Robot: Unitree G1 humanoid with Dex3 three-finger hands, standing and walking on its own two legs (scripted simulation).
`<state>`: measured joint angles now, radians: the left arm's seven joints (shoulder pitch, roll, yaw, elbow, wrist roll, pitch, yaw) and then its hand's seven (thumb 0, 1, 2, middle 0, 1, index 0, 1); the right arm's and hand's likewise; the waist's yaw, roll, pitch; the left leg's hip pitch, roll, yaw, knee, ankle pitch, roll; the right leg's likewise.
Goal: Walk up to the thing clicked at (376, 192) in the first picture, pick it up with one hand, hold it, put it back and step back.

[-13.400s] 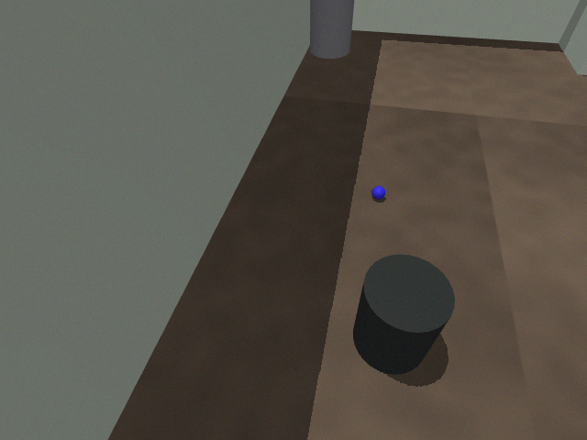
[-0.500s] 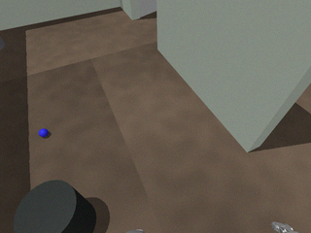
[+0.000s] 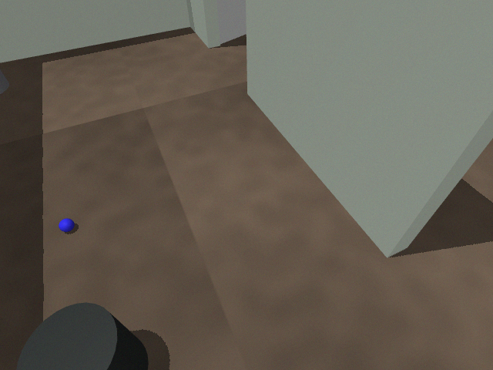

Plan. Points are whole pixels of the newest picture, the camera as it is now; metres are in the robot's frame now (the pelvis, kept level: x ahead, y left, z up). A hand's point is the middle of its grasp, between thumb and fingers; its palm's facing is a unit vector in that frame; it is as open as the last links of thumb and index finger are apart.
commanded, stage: walk up
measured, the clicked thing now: (66, 225) +0.86 +0.94 -0.74
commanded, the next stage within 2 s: stand in 0.36 s
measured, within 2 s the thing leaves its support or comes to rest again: neither
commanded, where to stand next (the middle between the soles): +0.05 -0.01 m, yaw -2 degrees
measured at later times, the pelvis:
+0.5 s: pelvis +0.01 -0.01 +0.00, yaw -1 degrees
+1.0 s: pelvis +0.01 -0.01 +0.01, yaw -1 degrees
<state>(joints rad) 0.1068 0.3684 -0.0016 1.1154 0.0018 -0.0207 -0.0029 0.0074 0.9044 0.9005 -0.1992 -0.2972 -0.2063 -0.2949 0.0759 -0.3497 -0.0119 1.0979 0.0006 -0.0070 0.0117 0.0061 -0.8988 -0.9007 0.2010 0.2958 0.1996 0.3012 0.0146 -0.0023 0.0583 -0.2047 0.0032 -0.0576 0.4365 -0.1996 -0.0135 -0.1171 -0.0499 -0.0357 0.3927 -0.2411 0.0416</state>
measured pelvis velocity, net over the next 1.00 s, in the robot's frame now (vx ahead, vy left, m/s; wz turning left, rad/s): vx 0.01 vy -0.01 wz -0.02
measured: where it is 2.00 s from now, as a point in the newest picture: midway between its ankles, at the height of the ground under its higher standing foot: outside the picture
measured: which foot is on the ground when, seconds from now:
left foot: down 0.00-1.00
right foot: down 0.00-1.00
